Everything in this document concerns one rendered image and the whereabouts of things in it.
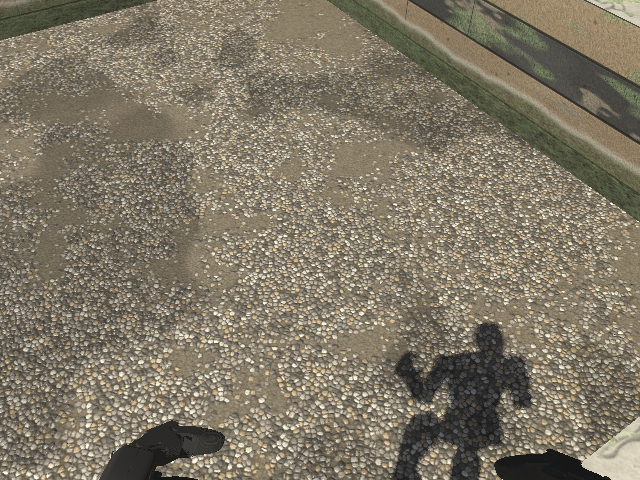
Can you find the robot right hand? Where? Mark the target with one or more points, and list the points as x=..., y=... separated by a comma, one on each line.
x=551, y=465

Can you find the robot left hand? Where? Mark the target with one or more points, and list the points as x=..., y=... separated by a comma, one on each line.
x=159, y=446

